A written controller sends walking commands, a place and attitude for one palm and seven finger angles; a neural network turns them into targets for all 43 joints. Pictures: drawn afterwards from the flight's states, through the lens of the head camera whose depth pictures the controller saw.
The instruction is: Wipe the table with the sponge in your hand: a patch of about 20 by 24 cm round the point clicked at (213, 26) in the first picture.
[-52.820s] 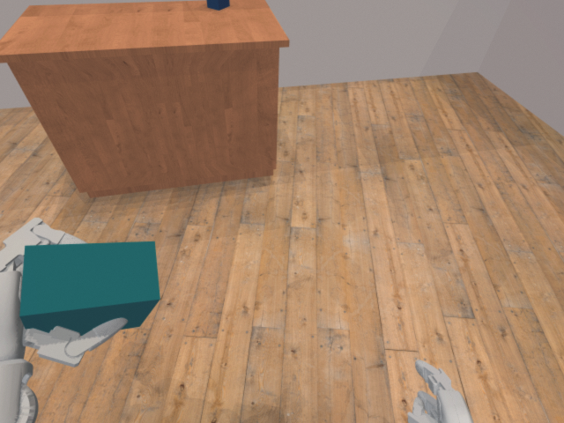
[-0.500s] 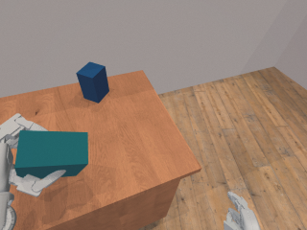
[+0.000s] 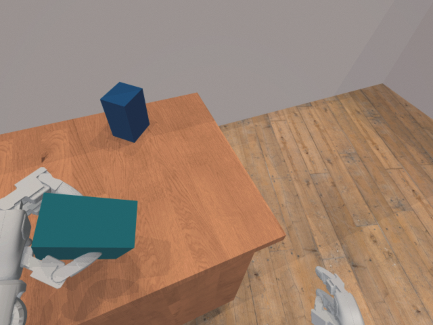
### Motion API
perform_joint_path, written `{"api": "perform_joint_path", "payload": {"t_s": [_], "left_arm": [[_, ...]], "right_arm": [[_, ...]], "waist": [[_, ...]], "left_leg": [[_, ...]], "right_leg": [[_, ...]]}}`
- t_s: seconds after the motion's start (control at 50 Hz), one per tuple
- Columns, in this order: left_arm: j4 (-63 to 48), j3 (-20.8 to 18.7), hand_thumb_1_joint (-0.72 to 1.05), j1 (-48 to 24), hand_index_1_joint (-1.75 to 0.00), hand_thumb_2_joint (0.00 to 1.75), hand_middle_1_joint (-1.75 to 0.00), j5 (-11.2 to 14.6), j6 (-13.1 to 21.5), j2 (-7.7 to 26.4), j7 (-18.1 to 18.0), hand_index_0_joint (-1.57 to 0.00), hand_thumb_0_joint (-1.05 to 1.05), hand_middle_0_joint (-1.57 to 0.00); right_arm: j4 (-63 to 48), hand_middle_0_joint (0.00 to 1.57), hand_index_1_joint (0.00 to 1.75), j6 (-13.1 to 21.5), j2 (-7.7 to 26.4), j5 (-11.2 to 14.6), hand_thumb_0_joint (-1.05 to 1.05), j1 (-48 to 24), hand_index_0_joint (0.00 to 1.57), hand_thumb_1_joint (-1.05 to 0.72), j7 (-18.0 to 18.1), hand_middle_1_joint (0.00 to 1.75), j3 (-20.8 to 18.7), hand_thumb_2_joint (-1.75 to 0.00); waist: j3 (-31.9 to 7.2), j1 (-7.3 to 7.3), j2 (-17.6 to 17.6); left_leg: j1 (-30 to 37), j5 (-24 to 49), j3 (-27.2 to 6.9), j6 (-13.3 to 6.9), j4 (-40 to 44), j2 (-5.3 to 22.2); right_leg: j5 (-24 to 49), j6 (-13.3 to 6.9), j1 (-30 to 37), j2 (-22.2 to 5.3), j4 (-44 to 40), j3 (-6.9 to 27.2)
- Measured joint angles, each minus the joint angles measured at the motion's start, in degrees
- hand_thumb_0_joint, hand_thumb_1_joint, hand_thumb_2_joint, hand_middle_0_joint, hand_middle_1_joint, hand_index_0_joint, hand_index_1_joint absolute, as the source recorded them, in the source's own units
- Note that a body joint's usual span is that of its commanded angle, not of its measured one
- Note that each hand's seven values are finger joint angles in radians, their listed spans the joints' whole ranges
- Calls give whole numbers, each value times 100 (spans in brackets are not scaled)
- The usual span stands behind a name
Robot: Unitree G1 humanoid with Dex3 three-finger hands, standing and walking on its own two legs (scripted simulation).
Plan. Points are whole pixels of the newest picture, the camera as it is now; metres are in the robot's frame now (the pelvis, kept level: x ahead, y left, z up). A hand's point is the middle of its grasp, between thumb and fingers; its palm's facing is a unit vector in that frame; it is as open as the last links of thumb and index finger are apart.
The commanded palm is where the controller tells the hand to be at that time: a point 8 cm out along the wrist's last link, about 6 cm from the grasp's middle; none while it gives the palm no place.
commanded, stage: come to a stop and stand still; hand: left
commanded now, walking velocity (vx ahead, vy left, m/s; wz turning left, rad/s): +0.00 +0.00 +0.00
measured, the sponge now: (99, 231) +0.22 +0.19 +0.11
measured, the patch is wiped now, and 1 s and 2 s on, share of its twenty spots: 0.00 0.00 0.00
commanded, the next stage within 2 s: look again from close up in 0.28 s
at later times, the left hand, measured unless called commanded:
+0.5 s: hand (35, 222) +0.21 +0.26 +0.15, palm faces +0.38 -0.85 -0.36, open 10.2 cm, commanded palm +0.15 +0.29 +0.18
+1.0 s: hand (45, 219) +0.21 +0.25 +0.16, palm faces +0.38 -0.86 -0.35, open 10.2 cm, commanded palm +0.15 +0.28 +0.18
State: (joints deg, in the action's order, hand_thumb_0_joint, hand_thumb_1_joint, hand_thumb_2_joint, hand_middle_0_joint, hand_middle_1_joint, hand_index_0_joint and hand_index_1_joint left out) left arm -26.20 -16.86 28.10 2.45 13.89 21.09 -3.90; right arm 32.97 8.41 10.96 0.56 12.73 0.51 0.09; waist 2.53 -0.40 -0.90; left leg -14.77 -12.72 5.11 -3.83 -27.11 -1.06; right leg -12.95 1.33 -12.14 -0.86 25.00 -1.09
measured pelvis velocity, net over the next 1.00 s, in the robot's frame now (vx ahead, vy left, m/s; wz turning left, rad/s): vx -0.01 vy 0.00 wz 0.01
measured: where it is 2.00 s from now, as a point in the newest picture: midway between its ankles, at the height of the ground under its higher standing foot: outside the picture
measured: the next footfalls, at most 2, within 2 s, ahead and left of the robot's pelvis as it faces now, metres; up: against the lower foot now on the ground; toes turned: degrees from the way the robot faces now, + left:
none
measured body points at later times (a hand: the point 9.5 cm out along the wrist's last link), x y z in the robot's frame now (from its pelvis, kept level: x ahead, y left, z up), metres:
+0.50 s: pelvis +0.00 +0.00 +0.00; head +0.02 +0.04 +0.45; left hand +0.19 +0.30 +0.17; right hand +0.19 -0.21 -0.06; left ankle +0.02 +0.07 -0.74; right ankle +0.00 -0.14 -0.74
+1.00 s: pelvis -0.01 +0.00 +0.00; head +0.02 +0.03 +0.45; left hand +0.19 +0.29 +0.17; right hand +0.17 -0.23 -0.07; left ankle +0.02 +0.07 -0.74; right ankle +0.00 -0.14 -0.74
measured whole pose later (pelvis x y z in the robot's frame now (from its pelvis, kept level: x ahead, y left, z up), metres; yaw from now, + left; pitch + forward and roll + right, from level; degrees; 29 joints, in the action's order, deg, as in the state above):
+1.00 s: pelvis -0.01 +0.00 +0.00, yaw +1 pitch -1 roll -2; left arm -27.7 -20.2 23.0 2.5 10.4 21.6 -6.1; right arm 32.5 6.4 10.2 0.8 11.9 1.9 0.6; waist 4.6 -1.2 -2.8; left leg -13.6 -11.3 4.1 -3.3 -25.8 -0.5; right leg -10.9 0.8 -10.0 -0.2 22.1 -2.0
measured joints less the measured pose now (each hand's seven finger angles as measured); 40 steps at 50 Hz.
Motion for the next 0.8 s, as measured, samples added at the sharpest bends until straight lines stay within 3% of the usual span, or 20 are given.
{"api": "perform_joint_path", "payload": {"t_s": [0.1,0.18,0.28,0.38,0.6,0.8], "left_arm": [[193,-350,-52,-363,-133,105,-134,12,-75,237,-107,-74,-1,-73],[104,-513,-52,-753,-133,105,-134,31,-80,116,-249,-74,-1,-73],[-162,-282,-52,-665,-134,105,-135,-1,-25,-84,-253,-73,-1,-73],[-20,-175,-52,-442,-134,105,-134,-11,-100,-8,-167,-74,-1,-73],[-204,-281,-52,-438,-134,105,-134,-13,-229,-14,-251,-74,-1,-73],[89,-241,-52,-420,-134,105,-134,-36,-293,-49,-241,-74,-1,-73]], "right_arm": [[71,21,30,-22,-62,-3,2,55,20,-90,154,30,64,-89],[100,21,30,74,3,-16,2,-49,20,-90,141,30,70,-89],[43,21,30,74,15,-27,2,-221,20,-90,74,30,64,-89],[-97,21,30,-62,-46,-15,2,-284,20,-90,98,30,88,-89],[-17,21,30,-112,-13,-11,2,-110,20,-90,158,30,116,-89],[37,21,30,-188,-40,10,2,-46,20,-90,167,30,115,-89]], "waist": [[92,-140,-216],[149,-201,-218],[46,-129,-165],[-17,-44,-144],[165,-181,-97],[52,-83,-18]], "left_leg": [[20,-3,-112,23,-21,5],[52,-10,-137,14,-32,3],[114,-20,-91,-8,3,-1],[139,7,-73,-16,56,-5],[133,95,-117,-32,88,-15],[160,125,-100,-18,136,19]], "right_leg": [[1,-34,93,12,-56,-112],[27,-23,169,12,-121,-137],[68,16,241,7,-214,-90],[113,29,267,6,-283,-71],[198,28,291,-1,-340,-119],[264,17,331,35,-440,-99]]}}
